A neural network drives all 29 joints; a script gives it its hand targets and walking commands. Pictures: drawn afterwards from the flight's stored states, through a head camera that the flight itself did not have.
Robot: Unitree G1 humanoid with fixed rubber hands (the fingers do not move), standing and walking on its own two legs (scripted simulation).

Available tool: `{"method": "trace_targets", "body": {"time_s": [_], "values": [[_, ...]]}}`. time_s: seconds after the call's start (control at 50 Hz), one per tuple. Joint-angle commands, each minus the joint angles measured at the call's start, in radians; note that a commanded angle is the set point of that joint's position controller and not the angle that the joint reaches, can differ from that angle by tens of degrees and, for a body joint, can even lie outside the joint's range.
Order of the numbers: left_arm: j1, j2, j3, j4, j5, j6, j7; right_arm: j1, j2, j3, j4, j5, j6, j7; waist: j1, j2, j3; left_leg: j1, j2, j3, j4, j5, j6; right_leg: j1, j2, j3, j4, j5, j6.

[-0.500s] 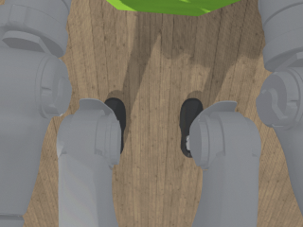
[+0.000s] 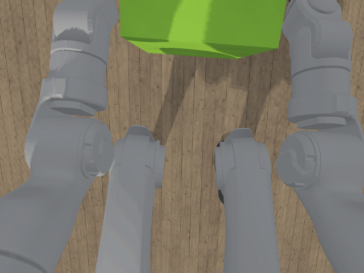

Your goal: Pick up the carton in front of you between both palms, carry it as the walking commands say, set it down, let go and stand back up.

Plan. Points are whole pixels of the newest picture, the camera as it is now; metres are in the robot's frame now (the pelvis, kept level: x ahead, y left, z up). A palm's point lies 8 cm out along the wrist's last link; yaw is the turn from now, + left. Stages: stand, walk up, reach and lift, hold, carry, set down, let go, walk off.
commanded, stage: reach and lift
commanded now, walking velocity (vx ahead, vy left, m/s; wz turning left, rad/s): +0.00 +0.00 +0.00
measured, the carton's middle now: out of the picture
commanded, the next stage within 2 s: none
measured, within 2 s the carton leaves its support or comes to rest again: neither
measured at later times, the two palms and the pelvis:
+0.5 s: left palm out of the picture +0.51 +0.14 +0.06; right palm out of the picture +0.50 -0.16 +0.06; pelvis +0.00 +0.00 +0.11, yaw +0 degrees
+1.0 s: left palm out of the picture +0.45 +0.15 +0.22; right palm out of the picture +0.45 -0.15 +0.22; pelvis +0.05 +0.00 +0.25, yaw +0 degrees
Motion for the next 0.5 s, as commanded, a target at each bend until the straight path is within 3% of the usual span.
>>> {"method": "trace_targets", "body": {"time_s": [0.0,0.08,0.2,0.3,0.48], "values": [[-0.594,-1.102,-0.4,-0.049,-0.072,0.007,-0.308,-0.641,1.076,0.44,-0.05,0.073,0.012,0.324,-0.019,0.007,-1.578,0.628,-0.052,0.205,-0.243,0.394,0.054,0.645,0.046,-0.205,-0.251,0.401,-0.055],[-0.513,-1.123,-0.208,0.101,0.071,0.013,-0.333,-0.555,1.105,0.255,0.1,-0.072,0.019,0.349,-0.016,0.004,-1.257,0.472,-0.054,0.186,-0.364,0.204,0.067,0.49,0.045,-0.195,-0.365,0.211,-0.067],[-0.508,-1.101,-0.108,0.134,0.159,0.01,-0.341,-0.548,1.097,0.159,0.132,-0.15,0.017,0.365,-0.006,0.009,-1.259,0.513,-0.058,0.182,-0.476,0.151,0.077,0.52,0.056,-0.195,-0.472,0.146,-0.078],[-0.515,-1.151,-0.156,0.072,0.143,0.025,-0.35,-0.552,1.147,0.205,0.078,-0.13,0.031,0.374,-0.004,0.008,-1.425,0.635,-0.058,0.188,-0.543,0.179,0.071,0.639,0.059,-0.201,-0.536,0.175,-0.071],[-0.38,-1.292,-0.346,-0.069,0.054,0.067,-0.364,-0.413,1.26,0.388,-0.053,-0.047,0.071,0.393,-0.012,0.013,-1.642,0.86,-0.066,0.183,-0.629,0.361,0.048,0.862,0.065,-0.195,-0.622,0.361,-0.058]]}}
